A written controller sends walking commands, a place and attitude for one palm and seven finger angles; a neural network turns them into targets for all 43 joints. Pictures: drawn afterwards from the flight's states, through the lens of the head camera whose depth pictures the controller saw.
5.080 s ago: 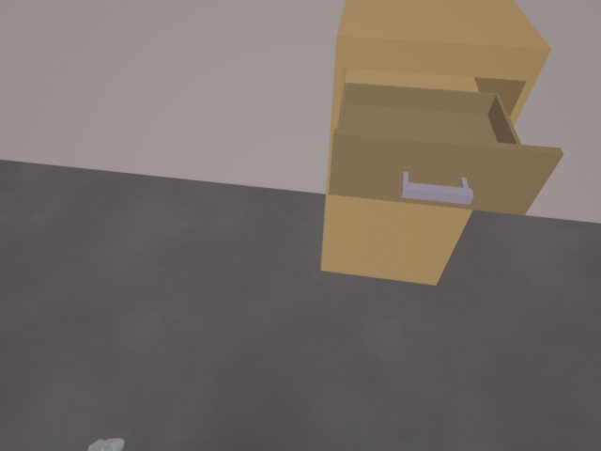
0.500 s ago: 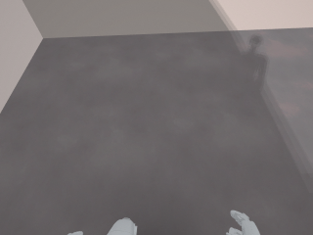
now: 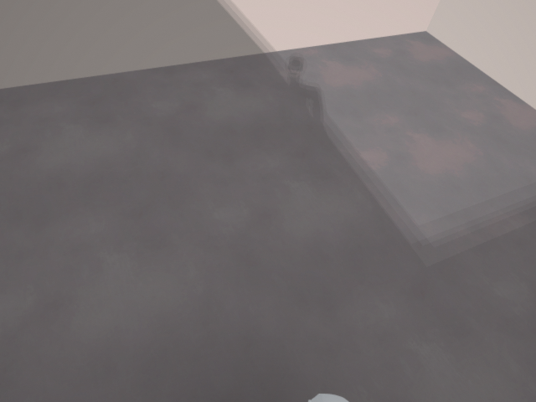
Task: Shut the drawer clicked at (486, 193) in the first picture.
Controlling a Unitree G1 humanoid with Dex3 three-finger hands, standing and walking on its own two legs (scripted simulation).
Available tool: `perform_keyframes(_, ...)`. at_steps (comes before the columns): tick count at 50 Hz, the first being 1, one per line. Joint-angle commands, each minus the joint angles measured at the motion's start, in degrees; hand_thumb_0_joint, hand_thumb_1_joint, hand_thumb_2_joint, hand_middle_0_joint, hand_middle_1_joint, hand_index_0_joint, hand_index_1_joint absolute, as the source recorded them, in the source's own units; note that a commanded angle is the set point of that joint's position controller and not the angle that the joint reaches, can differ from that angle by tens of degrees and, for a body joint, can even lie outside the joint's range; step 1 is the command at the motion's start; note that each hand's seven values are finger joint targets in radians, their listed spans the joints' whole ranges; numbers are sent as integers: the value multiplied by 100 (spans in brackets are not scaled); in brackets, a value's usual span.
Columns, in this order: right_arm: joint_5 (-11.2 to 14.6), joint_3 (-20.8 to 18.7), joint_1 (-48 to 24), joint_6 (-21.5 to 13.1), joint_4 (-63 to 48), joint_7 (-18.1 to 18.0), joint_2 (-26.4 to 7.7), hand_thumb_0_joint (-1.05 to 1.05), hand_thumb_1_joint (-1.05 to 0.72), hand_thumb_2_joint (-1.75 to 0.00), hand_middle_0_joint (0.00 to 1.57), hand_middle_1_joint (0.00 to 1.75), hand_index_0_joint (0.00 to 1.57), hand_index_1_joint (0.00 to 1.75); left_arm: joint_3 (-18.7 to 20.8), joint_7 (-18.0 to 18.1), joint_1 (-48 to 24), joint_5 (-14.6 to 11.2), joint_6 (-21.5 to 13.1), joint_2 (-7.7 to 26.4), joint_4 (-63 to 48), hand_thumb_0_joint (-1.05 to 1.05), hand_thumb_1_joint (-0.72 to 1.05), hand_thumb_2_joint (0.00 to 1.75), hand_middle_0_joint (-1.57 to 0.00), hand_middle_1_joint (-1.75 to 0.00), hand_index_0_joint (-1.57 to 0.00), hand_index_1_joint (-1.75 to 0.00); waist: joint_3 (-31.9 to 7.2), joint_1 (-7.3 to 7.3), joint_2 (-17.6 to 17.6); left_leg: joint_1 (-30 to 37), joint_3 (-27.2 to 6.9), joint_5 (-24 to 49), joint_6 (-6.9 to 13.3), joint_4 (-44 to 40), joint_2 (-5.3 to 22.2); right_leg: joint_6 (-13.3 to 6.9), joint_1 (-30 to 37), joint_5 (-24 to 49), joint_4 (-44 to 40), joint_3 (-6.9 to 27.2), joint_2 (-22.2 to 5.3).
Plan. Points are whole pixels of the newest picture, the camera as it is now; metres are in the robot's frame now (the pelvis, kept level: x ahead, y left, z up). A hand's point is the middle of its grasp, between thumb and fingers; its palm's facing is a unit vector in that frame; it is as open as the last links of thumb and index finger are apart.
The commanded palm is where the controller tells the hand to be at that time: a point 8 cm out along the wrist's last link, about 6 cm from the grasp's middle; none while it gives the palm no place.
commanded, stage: walk to a spot facing it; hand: left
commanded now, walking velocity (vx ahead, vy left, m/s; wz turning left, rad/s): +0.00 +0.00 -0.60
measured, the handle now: out of the picture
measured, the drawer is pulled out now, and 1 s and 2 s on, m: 0.29 0.29 0.29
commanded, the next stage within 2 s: turn to face it in 0.60 s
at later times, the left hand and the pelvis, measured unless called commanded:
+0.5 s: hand out of the picture +0.12 +0.10 -0.16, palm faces -0.20 -0.95 -0.22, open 7.4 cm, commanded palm none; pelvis +0.06 -0.07 +0.00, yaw -15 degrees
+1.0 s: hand (213, 296) +0.33 +0.12 -0.18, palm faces -0.26 -0.95 -0.18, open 7.4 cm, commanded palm none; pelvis +0.21 -0.04 +0.00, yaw -19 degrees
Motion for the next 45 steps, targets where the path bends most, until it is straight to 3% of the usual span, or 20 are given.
perform_keyframes(1,-5,-380,367,-99,-180,-27,-1265,0,-90,-90,20,30,20,30,-57,8,-489,-33,-225,75,-584,0,90,90,-20,-30,-20,-30,-405,-292,1566,666,-706,2310,681,-636,1398,-119,-79,-268,-1030,-452,51)
perform_keyframes(4,-9,-434,398,-104,-93,9,-1359,0,-90,-90,20,30,20,30,-72,31,-455,-36,-316,63,-590,0,90,90,-20,-30,-20,-30,-569,-237,1495,612,-499,2660,526,-186,1461,-285,472,-46,-1926,-570,183)
perform_keyframes(6,36,-429,335,-89,-107,48,-1291,0,-90,-90,20,30,20,30,-18,68,178,-19,-409,308,-409,0,90,90,-20,-30,-20,-30,-983,108,1018,123,-51,1906,39,876,1277,-459,1780,1143,-3348,-536,155)
perform_keyframes(7,90,-332,401,-63,-220,97,-925,0,-90,-90,20,30,20,30,86,121,635,40,-507,923,-271,0,90,90,-20,-30,-20,-30,-1250,366,-553,-1214,196,-40,-315,2053,821,-829,3012,1366,-4005,793,-907)
perform_keyframes(8,36,-185,-22,-26,-540,122,-610,0,-90,-90,20,30,20,30,183,207,900,-13,-510,1507,-183,0,90,90,-20,-30,-20,-30,-1016,528,-1814,-2780,-170,-2225,-578,3402,50,-1414,3183,2333,-4194,2707,-2035)
perform_keyframes(9,20,-223,-207,18,-598,73,-839,0,-90,-90,20,30,20,30,195,272,972,-87,-457,1430,-191,0,90,90,-20,-30,-20,-30,-973,594,-1302,-2948,-974,-2051,-464,3849,154,-1673,2961,1709,-4262,2466,-2101)
perform_keyframes(10,24,-228,-410,15,-573,101,-857,0,-90,-90,20,30,20,30,190,294,772,-83,-485,1206,-229,0,90,90,-20,-30,-20,-30,-608,525,-1311,-3204,-1146,-1516,-429,4014,223,-1562,2747,1203,-4458,2257,-1719)
perform_keyframes(12,-37,-298,-465,-37,-383,158,-965,0,-90,-90,20,30,20,30,53,292,341,-99,-574,774,-267,0,90,90,-20,-30,-20,-30,-142,272,-811,-3075,-1163,-500,-495,4149,294,-1404,2283,945,-4509,1802,-1260)
perform_keyframes(16,-42,-300,-65,-81,-102,199,-812,0,-90,-90,20,30,20,30,-35,229,454,-79,-807,621,-187,0,90,90,-20,-30,-20,-30,-161,4,-440,-2782,-1051,156,-659,3791,170,-1361,2281,2596,-4360,1185,-882)
perform_keyframes(27,21,-200,-1274,-206,-503,252,-597,0,-90,-90,20,30,20,30,-132,322,1322,-11,-936,418,263,0,90,90,-20,-30,-20,-30,192,281,-432,-3193,-1055,342,-561,2778,-28,-1673,2654,3002,-4431,1747,-974)
perform_keyframes(31,80,-154,-1475,-305,-612,255,-497,0,-90,-90,20,30,20,30,-125,396,1336,32,-908,446,377,0,90,90,-20,-30,-20,-30,169,290,-504,-2316,-1040,5,-363,1679,-211,-1533,2582,3779,-4071,1800,-981)
perform_keyframes(33,91,-170,-941,-365,-475,188,-540,0,-90,-90,20,30,20,30,-88,381,1133,13,-892,525,337,0,90,90,-20,-30,-20,-30,-53,17,-506,-1193,-818,69,-253,928,-513,-1400,2253,4590,-3469,1625,-752)
perform_keyframes(34,72,-194,-255,-398,-247,112,-646,0,-90,-90,20,30,20,30,-67,372,1048,-24,-894,518,351,0,90,90,-20,-30,-20,-30,-352,-291,-396,-152,-767,623,-211,324,-651,-1216,1920,4762,-2746,1457,-457)
perform_keyframes(35,35,-245,644,-423,15,27,-960,0,-90,-90,20,30,20,30,-61,358,1077,-84,-896,363,354,0,90,90,-20,-30,-20,-30,-917,-607,-40,1174,-1058,1228,-163,39,-277,-1021,1412,3849,-1627,1246,-111)
perform_keyframes(36,-26,-367,1185,-450,160,-14,-1609,0,-90,-90,20,30,20,30,-130,311,1508,-161,-865,-44,385,0,90,90,-20,-30,-20,-30,-1618,-603,1698,2425,-2949,2405,384,80,1426,-667,138,632,117,465,678)
perform_keyframes(37,28,-284,1297,-370,190,-4,-1610,0,-90,-90,20,30,20,30,-195,333,1689,-146,-860,-91,407,0,90,90,-20,-30,-20,-30,-1727,-513,1887,2093,-3922,2926,883,-617,2113,-638,-218,-1105,1258,444,732)
perform_keyframes(38,34,-195,808,-291,85,18,-1361,0,-90,-90,20,30,20,30,-188,363,1610,-87,-800,-42,439,0,90,90,-20,-30,-20,-30,-990,-328,1137,1010,-3615,2170,1125,-896,1995,-671,-118,-1017,1528,464,382)
perform_keyframes(41,69,37,-172,-375,45,-11,-562,0,-90,-90,20,30,20,30,-228,275,1244,25,-658,-221,578,0,90,90,-20,-30,-20,-30,159,82,1299,-863,-2513,1176,812,-1456,979,-491,13,-9,1033,269,-102)
perform_keyframes(44,80,32,-173,-376,176,-19,-575,0,-90,-90,20,30,20,30,-288,287,1324,-20,-525,-373,616,0,90,90,-20,-30,-20,-30,-288,257,1045,-948,-1960,1989,779,-1345,559,-379,613,205,77,36,-45)
perform_keyframes(45,86,-8,-102,-342,190,-11,-654,0,-90,-90,20,30,20,30,-287,305,1232,-29,-487,-345,570,0,90,90,-20,-30,-20,-30,-399,222,1008,-824,-2060,1872,833,-1333,559,-349,560,220,-77,-5,-16)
